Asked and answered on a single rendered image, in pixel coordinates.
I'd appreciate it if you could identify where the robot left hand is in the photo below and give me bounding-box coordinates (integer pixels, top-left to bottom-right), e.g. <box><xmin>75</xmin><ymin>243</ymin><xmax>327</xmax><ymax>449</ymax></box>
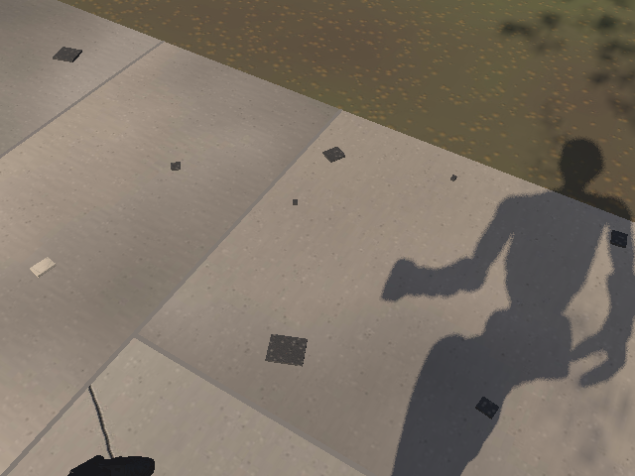
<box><xmin>67</xmin><ymin>455</ymin><xmax>155</xmax><ymax>476</ymax></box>

